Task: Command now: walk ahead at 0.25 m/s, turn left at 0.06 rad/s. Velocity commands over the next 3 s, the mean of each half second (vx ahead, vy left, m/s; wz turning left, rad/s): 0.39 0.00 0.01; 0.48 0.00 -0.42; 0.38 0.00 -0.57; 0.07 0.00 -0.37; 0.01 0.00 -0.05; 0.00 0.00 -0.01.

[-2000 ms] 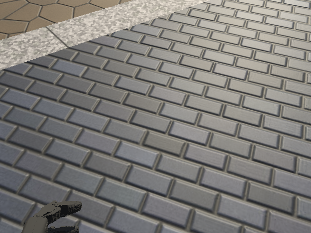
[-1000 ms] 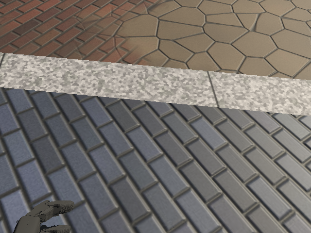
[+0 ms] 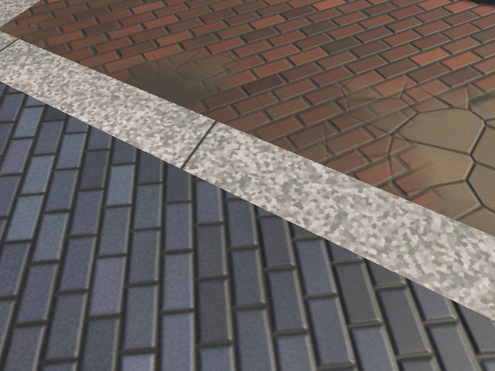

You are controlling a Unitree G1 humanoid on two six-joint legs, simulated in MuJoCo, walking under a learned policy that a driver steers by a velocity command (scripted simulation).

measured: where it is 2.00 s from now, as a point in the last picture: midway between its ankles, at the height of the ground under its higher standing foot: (320, 280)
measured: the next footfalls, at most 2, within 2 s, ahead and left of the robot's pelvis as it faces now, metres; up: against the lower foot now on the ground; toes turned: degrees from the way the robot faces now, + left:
left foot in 0.16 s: +0.07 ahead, +0.12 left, +0.00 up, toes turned +0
right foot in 0.60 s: +0.42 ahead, -0.12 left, +0.00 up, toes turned -4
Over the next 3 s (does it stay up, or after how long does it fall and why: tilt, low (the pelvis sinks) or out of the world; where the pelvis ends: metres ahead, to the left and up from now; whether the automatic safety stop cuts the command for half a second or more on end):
stays up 0.84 -0.14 0.00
